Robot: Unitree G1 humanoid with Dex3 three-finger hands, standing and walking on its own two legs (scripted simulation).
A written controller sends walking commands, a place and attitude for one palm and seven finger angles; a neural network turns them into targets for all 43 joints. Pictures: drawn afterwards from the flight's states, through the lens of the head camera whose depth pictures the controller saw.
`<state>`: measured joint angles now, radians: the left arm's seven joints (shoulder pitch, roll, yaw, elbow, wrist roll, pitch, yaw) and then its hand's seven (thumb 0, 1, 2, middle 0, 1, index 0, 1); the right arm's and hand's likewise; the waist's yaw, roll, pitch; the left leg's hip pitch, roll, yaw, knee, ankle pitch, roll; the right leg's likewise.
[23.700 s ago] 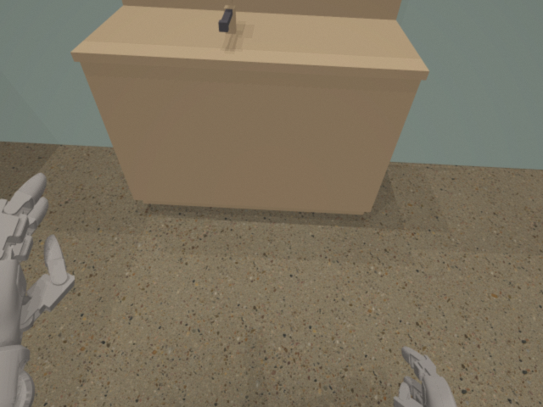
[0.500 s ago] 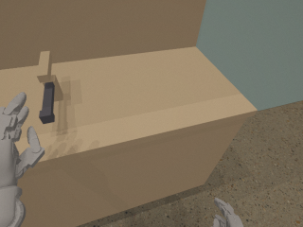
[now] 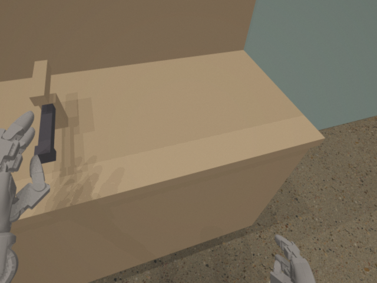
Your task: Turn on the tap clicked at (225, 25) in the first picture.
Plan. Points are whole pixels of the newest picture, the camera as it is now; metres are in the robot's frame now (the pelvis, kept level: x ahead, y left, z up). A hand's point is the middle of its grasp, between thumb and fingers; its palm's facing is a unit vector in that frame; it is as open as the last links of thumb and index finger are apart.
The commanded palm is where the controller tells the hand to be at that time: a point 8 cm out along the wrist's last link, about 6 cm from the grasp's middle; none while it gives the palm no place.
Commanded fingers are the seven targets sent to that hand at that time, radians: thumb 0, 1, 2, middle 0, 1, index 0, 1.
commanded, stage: come to a stop and stand still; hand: left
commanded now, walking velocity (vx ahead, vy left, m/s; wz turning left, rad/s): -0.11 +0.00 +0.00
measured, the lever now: (45, 153) +0.31 +0.32 +0.10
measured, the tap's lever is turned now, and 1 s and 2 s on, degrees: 0 0 0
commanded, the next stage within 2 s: look again from close up in 0.90 s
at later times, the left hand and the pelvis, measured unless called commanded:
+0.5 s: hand (29, 180) +0.22 +0.26 +0.17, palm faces +0.41 -0.84 -0.36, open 7.4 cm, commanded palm +0.16 +0.29 +0.18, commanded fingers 0.00 0.90 0.90 -0.20 -0.30 -0.20 -0.30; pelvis +0.00 +0.01 +0.00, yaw +0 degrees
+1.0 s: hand (29, 168) +0.22 +0.26 +0.19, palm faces +0.41 -0.82 -0.39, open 7.4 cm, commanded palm +0.15 +0.28 +0.18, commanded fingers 0.00 0.90 0.90 -0.20 -0.30 -0.20 -0.30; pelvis -0.02 +0.01 +0.00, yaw -1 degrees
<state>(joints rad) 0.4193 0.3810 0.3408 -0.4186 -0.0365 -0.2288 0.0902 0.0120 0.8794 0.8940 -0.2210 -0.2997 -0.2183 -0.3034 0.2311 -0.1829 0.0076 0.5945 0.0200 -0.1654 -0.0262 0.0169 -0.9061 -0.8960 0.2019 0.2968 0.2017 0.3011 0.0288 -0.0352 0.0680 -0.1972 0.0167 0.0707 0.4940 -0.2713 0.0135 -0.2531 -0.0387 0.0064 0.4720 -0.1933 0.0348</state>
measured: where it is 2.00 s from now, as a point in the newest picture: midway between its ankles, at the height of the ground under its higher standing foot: outside the picture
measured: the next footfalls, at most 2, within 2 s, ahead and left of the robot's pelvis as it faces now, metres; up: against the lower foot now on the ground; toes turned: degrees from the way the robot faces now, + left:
none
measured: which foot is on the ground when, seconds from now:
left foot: down 0.00-1.00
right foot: down 0.00-1.00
